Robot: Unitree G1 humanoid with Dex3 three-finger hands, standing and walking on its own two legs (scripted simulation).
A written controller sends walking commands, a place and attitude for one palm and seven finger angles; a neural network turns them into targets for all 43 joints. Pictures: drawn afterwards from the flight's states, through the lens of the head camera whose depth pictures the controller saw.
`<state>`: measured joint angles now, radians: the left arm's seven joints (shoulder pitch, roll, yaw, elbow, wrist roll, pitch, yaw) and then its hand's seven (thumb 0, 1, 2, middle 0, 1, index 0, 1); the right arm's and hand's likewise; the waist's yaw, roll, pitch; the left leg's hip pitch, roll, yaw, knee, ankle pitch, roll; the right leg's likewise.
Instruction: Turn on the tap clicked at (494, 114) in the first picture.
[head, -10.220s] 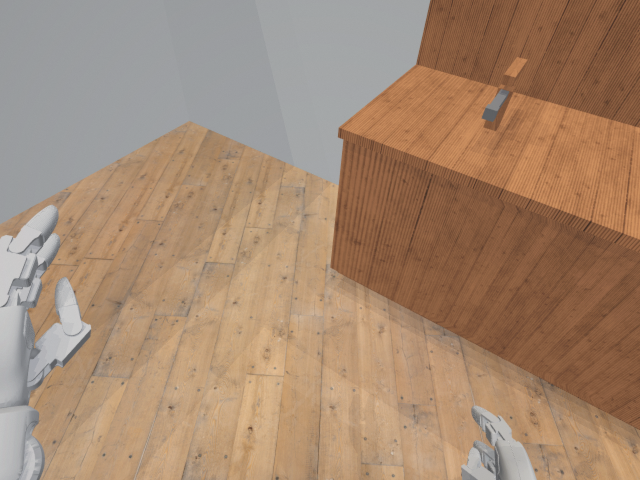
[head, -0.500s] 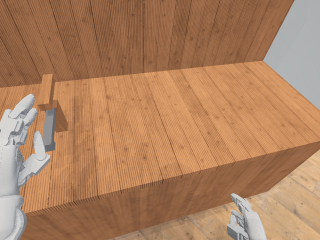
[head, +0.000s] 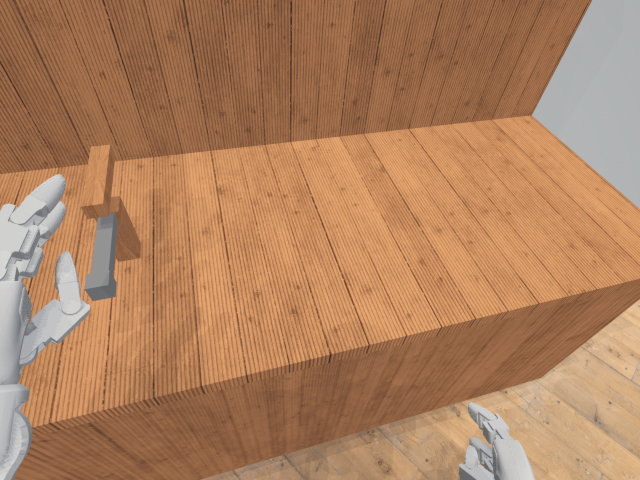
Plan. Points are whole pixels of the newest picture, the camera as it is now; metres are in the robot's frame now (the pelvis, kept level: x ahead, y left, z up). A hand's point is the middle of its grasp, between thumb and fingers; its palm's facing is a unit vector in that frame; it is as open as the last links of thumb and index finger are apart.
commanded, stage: turn the palm inward beside the body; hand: left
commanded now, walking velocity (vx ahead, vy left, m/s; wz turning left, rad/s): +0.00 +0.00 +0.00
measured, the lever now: (101, 285) +0.33 +0.32 +0.03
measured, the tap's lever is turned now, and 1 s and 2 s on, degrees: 0 0 0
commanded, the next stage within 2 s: none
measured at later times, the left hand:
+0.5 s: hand (71, 344) +0.19 +0.24 +0.16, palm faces +0.53 -0.80 -0.26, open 7.4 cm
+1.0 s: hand (148, 361) +0.20 +0.19 +0.12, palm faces +0.42 -0.87 -0.25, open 7.4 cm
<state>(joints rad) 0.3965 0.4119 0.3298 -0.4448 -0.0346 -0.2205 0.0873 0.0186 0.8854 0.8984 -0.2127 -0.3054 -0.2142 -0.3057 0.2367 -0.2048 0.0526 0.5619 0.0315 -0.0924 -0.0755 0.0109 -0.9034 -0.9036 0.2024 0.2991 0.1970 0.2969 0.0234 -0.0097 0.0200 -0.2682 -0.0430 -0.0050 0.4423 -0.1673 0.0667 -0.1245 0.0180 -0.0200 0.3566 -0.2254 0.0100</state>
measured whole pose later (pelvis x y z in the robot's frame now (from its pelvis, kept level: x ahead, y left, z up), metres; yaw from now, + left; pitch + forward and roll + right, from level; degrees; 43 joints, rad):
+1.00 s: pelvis +0.01 -0.07 -0.03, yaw +2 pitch +1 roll +0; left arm 0.44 0.31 0.34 -0.38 -0.22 -0.02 0.03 0.02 0.89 0.90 -0.21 -0.30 -0.21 -0.30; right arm 0.22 -0.28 0.01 0.66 0.02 -0.22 -0.11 0.01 -0.90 -0.90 0.20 0.30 0.20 0.30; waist 0.06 0.05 -0.08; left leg -0.43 0.00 -0.07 0.72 -0.32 -0.02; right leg -0.31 0.06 -0.09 0.71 -0.43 -0.09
